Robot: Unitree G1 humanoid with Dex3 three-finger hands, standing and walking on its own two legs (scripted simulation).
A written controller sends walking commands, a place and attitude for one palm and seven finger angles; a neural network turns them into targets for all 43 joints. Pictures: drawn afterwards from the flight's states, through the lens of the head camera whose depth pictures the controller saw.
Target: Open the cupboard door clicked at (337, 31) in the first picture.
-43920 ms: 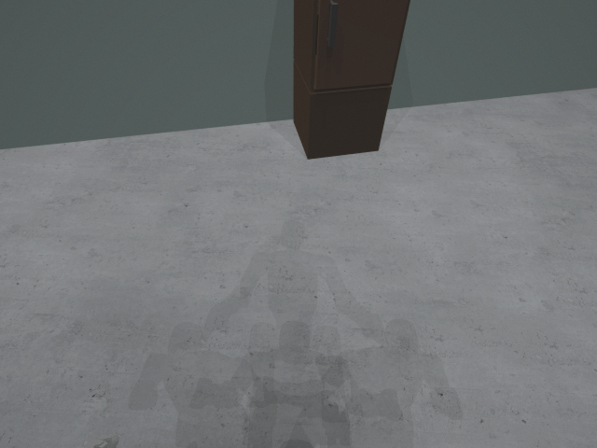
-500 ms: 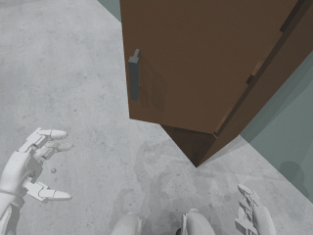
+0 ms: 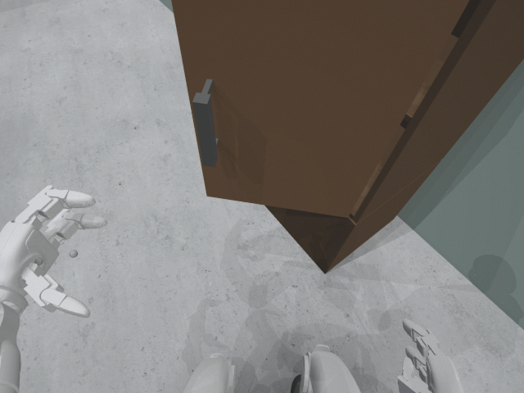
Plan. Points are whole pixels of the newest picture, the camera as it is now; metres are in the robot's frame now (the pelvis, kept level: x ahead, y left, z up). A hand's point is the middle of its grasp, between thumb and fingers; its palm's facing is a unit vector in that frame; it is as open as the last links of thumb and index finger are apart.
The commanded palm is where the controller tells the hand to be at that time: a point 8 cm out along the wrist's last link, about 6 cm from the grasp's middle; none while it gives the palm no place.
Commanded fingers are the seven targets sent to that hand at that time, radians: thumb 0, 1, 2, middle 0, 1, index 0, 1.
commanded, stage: raise the hand with hooked fingers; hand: left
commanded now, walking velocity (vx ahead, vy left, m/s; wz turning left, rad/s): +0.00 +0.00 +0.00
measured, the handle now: (209, 125) +0.55 +0.13 +0.04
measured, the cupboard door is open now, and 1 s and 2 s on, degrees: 44 44 44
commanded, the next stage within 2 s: move the hooked fingers beside the handle in 0.42 s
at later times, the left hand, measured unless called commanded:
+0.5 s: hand (73, 257) +0.28 +0.27 +0.06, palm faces -0.09 -0.99 -0.05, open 14.0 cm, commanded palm +0.26 +0.32 +0.06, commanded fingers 0.00 -0.50 0.30 -0.30 -1.20 -0.30 -1.20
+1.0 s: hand (110, 212) +0.35 +0.25 +0.05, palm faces -0.11 -0.99 -0.03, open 14.0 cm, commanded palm +0.34 +0.30 +0.05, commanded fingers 0.00 -0.50 0.30 -0.30 -1.20 -0.30 -1.20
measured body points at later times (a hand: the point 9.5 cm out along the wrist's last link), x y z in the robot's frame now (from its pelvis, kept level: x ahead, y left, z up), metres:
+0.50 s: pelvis +0.00 +0.00 +0.00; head +0.08 +0.02 +0.44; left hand +0.28 +0.33 +0.06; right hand +0.17 -0.25 -0.07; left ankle +0.00 +0.10 -0.64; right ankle +0.07 -0.14 -0.64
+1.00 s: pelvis +0.00 +0.00 +0.00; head +0.09 +0.02 +0.44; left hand +0.35 +0.30 +0.06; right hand +0.14 -0.25 -0.09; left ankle +0.00 +0.10 -0.64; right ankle +0.07 -0.14 -0.64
